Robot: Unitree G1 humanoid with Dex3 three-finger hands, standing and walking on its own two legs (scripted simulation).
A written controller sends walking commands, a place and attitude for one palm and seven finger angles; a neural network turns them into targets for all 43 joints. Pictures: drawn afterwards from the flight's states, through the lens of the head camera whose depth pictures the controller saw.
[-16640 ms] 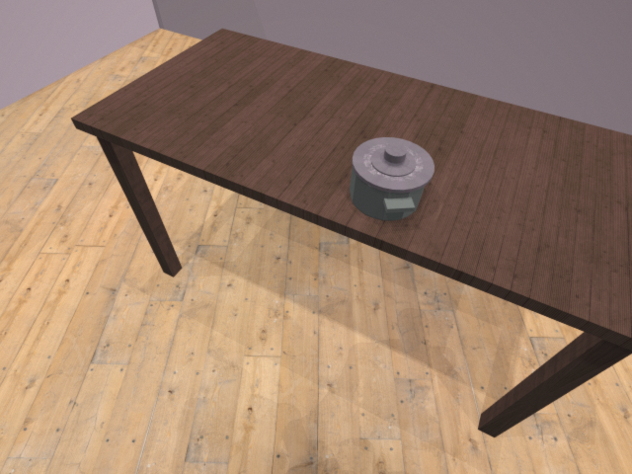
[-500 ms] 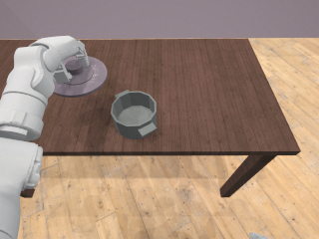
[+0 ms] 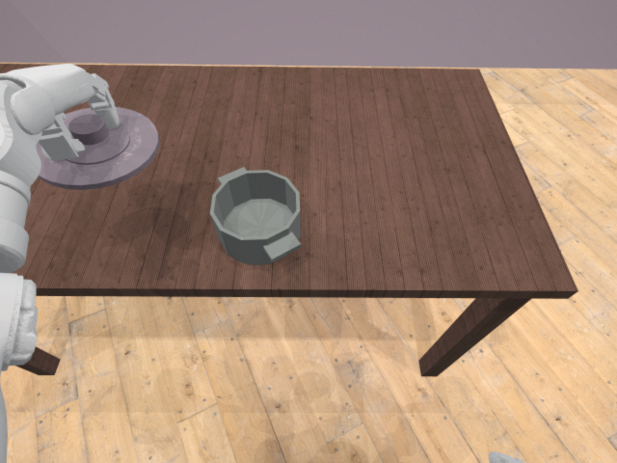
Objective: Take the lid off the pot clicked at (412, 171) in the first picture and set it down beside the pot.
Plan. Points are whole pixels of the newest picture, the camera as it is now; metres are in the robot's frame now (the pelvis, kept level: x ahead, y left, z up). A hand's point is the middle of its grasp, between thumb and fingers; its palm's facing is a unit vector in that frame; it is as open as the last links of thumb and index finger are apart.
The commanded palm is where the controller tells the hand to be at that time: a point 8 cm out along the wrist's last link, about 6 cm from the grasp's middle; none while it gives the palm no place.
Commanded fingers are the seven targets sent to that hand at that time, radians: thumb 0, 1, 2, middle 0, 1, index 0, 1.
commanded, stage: move the lid sideways beside the pot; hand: left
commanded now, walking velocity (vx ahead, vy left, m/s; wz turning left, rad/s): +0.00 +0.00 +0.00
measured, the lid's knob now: (89, 129) +0.50 +0.28 +0.14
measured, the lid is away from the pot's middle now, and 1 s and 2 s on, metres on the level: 0.20 0.23 0.23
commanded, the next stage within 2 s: lower the lid onto the table in 0.36 s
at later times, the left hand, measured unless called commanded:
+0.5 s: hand (43, 141) +0.47 +0.32 +0.15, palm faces -0.41 -0.09 -0.91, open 7.6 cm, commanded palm +0.49 +0.32 +0.24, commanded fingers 0.00 0.75 0.95 -1.12 -1.20 -0.70 -1.06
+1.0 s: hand (68, 148) +0.48 +0.31 +0.12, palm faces -0.41 -0.09 -0.91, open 7.5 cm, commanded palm +0.49 +0.31 +0.20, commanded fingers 0.00 0.75 0.95 -1.12 -1.20 -0.70 -1.06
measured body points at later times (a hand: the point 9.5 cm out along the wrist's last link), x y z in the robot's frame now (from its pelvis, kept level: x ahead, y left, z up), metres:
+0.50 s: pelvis +0.01 +0.01 +0.00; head +0.09 +0.02 +0.44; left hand +0.48 +0.32 +0.20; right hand +0.05 -0.27 -0.13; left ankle -0.02 +0.08 -0.75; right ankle -0.01 -0.14 -0.75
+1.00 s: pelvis +0.02 +0.01 +0.00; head +0.11 +0.01 +0.44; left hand +0.50 +0.31 +0.18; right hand +0.07 -0.27 -0.13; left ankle -0.02 +0.08 -0.75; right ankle -0.01 -0.14 -0.75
